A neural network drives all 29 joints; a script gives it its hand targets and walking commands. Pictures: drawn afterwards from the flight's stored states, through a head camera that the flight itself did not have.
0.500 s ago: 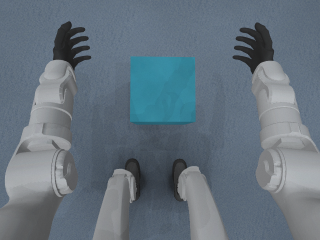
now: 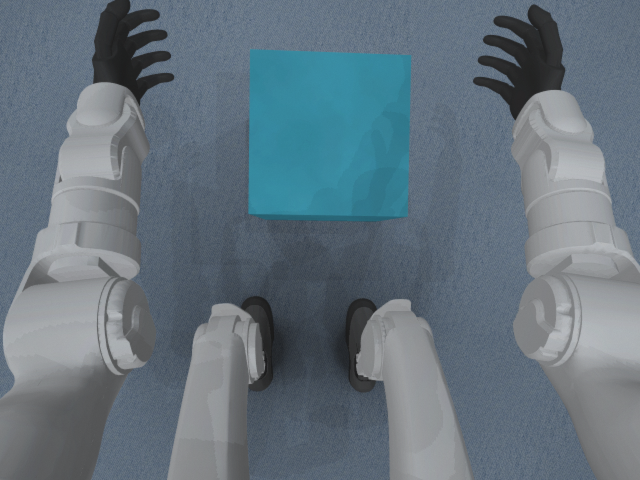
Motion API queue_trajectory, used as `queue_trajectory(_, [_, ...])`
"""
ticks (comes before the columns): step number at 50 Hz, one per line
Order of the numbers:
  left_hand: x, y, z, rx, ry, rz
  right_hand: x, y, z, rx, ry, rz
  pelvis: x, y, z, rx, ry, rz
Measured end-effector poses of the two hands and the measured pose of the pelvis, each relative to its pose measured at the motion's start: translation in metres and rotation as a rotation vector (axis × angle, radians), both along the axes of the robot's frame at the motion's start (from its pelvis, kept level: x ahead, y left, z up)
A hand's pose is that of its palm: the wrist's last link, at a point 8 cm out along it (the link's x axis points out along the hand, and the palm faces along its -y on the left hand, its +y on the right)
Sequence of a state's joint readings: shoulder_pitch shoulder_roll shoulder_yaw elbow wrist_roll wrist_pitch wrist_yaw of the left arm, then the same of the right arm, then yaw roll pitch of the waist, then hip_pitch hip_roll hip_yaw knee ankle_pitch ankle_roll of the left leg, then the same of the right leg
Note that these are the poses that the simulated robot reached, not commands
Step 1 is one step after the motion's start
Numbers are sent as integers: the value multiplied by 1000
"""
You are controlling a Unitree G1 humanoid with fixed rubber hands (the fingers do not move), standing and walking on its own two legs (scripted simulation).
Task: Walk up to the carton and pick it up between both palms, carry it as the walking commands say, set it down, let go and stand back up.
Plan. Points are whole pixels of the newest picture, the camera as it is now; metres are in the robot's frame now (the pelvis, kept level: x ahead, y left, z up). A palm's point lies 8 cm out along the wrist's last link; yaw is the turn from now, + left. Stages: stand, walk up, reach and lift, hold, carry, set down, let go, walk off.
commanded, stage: reach and lift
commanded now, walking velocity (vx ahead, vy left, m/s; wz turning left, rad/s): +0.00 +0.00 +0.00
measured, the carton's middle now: (325, 152) +0.52 -0.03 -0.43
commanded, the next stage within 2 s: none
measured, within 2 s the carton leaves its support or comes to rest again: neither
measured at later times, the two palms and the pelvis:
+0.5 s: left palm (178, 126) +0.53 +0.18 -0.26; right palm (465, 132) +0.52 -0.23 -0.26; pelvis -0.02 +0.00 -0.13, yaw +0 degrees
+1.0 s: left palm (202, 149) +0.52 +0.18 -0.38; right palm (432, 152) +0.51 -0.22 -0.38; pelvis -0.03 +0.00 -0.20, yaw +0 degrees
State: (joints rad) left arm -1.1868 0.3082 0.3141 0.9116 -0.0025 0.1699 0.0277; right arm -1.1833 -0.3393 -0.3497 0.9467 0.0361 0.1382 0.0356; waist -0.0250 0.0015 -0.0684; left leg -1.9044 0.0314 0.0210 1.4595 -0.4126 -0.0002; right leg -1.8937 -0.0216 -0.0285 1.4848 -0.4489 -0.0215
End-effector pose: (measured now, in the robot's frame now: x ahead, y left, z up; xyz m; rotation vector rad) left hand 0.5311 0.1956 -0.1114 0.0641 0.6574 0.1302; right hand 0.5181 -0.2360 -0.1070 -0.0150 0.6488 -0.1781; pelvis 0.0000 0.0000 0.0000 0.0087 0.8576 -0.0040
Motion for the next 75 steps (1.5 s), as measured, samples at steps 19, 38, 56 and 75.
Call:
queue_trajectory(19, [0,-6,-115,6,10,3,1,5,-116,-17,16,-10,-17,-3,-101,5,-43,-4])
queue_trajectory(38, [-9,-14,-224,8,65,3,-10,12,-227,-17,76,-31,-28,0,-173,2,-173,-2])
queue_trajectory(56, [-3,-15,-265,8,55,5,-7,16,-271,-21,70,-17,-32,1,-207,-1,-273,-3])
queue_trajectory(75, [-6,-34,-260,-10,73,-16,-6,35,-266,-1,88,11,-33,0,-198,2,-255,-5])
